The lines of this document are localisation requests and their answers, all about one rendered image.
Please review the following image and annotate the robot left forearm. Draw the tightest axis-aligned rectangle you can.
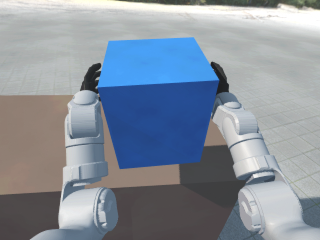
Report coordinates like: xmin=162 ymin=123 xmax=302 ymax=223
xmin=58 ymin=90 xmax=109 ymax=226

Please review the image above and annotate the left robot hand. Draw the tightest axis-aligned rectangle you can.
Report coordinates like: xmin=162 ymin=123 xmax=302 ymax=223
xmin=80 ymin=63 xmax=102 ymax=102

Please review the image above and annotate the right robot upper arm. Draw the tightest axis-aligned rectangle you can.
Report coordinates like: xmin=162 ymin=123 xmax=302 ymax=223
xmin=238 ymin=180 xmax=320 ymax=240

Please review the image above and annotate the carton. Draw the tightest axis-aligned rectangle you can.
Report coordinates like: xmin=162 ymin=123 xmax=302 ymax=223
xmin=97 ymin=37 xmax=220 ymax=169

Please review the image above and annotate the right robot hand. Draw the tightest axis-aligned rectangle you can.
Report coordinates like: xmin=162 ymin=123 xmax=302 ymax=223
xmin=210 ymin=61 xmax=229 ymax=95

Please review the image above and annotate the left robot upper arm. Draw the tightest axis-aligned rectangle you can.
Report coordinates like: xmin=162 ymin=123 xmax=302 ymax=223
xmin=30 ymin=187 xmax=119 ymax=240

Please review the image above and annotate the robot right forearm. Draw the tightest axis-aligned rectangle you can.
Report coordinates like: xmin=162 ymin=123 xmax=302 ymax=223
xmin=211 ymin=92 xmax=304 ymax=219

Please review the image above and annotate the pedestal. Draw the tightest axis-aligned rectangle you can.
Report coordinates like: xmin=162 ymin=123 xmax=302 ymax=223
xmin=0 ymin=95 xmax=246 ymax=240

